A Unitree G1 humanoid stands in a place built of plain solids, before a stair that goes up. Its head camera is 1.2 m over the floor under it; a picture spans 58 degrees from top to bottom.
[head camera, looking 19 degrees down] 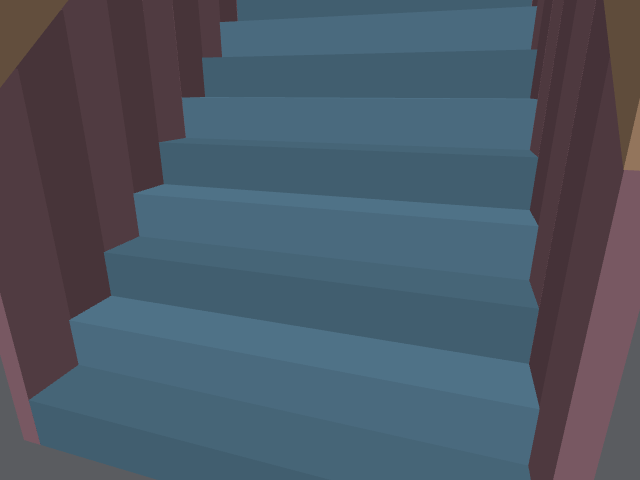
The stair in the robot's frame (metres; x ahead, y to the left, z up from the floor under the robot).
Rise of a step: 0.20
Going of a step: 0.21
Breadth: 1.60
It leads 17 degrees to the right of straight ahead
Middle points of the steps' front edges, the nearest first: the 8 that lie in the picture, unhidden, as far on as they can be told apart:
0.99 0.24 0.20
1.19 0.17 0.39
1.40 0.11 0.59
1.60 0.05 0.78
1.80 -0.02 0.98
2.01 -0.08 1.17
2.21 -0.15 1.37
2.42 -0.21 1.56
